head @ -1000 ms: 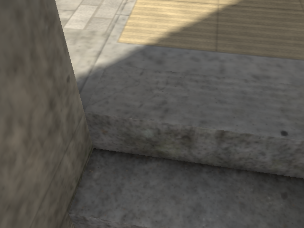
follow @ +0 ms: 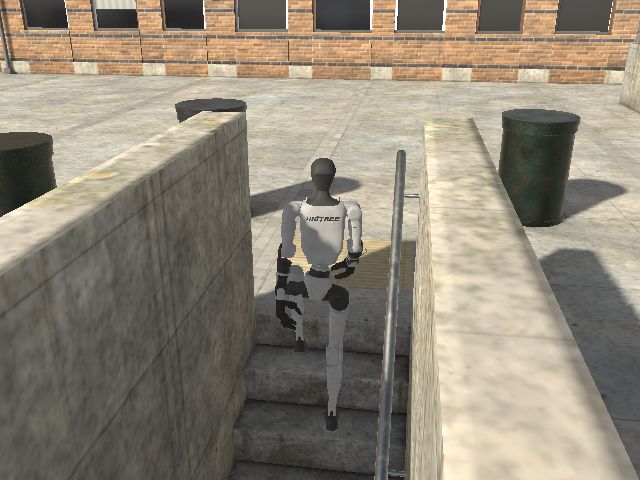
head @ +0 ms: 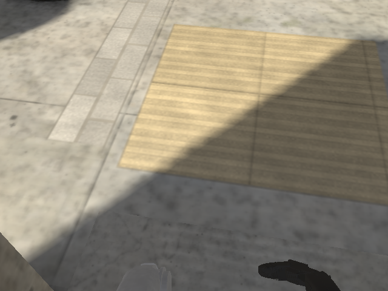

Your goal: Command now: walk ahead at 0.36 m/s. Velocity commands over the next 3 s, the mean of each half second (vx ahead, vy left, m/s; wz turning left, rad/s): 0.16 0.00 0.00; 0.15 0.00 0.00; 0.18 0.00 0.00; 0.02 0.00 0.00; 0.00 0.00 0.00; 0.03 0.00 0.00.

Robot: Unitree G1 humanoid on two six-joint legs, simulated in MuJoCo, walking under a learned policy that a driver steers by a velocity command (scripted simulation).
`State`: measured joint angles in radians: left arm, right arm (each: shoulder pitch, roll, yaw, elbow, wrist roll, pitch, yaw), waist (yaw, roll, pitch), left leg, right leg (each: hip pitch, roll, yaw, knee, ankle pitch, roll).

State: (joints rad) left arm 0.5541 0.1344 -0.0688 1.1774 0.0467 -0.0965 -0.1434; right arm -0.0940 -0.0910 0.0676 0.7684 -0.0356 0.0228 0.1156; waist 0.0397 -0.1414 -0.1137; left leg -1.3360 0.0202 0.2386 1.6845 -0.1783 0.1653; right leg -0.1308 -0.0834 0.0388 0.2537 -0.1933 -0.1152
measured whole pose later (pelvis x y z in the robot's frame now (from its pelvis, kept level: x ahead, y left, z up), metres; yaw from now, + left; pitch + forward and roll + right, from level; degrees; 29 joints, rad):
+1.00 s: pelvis +0.30 -0.05 +0.31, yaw -1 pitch +3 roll +0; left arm 0.33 0.23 0.04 1.01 0.03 -0.09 -0.06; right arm 0.11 -0.29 -0.05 0.92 -0.02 -0.13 0.06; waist 0.10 0.01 -0.08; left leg -0.50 0.03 0.01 0.82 -0.41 -0.02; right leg -0.49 -0.06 0.02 0.84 -0.43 -0.05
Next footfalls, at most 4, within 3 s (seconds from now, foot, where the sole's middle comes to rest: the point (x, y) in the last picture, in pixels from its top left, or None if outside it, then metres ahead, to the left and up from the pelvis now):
0.04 left None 0.17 0.09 -0.62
0.54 right None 0.35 -0.21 -0.42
0.94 left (180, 274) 0.41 0.08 -0.43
1.36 right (276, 232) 0.53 -0.16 -0.43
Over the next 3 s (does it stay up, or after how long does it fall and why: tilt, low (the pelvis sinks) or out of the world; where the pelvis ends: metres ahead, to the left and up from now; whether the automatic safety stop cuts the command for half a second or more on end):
stays up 0.47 -0.03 0.35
